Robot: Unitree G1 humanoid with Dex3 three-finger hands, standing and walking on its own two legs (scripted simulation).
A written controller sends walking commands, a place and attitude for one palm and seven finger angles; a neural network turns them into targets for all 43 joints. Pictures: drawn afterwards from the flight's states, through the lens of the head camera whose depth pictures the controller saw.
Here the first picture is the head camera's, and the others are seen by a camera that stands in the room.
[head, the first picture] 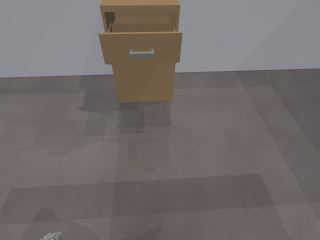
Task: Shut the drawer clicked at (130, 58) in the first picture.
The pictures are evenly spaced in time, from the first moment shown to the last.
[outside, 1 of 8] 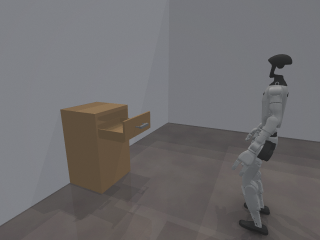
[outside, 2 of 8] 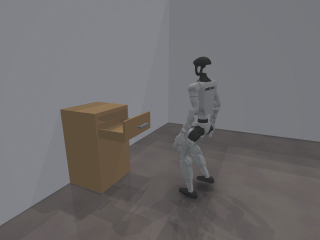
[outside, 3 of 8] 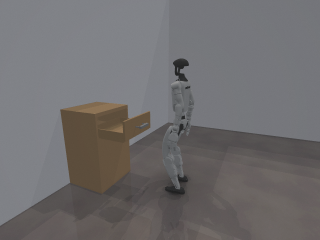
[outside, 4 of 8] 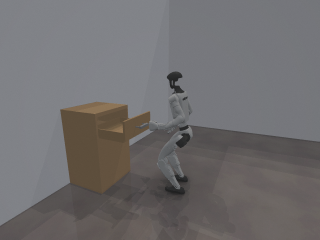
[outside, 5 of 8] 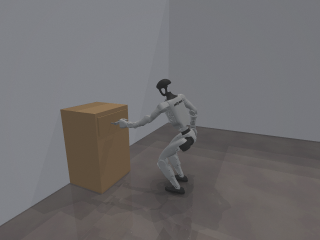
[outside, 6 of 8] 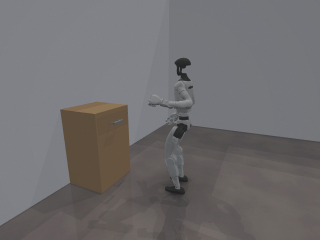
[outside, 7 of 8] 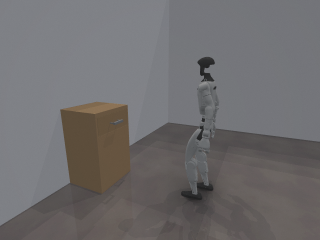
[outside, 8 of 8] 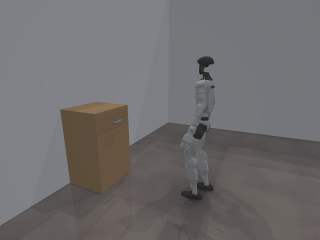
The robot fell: no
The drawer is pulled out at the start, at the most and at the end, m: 0.30 0.30 0.00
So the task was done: yes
